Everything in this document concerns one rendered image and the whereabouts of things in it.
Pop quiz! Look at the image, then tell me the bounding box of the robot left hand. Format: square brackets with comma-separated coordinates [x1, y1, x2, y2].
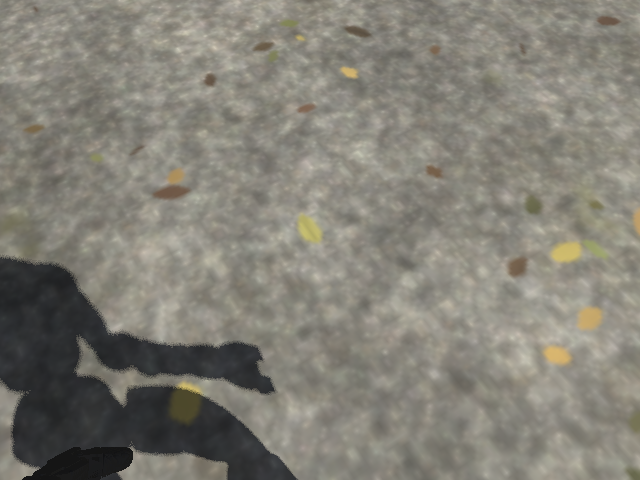
[22, 447, 133, 480]

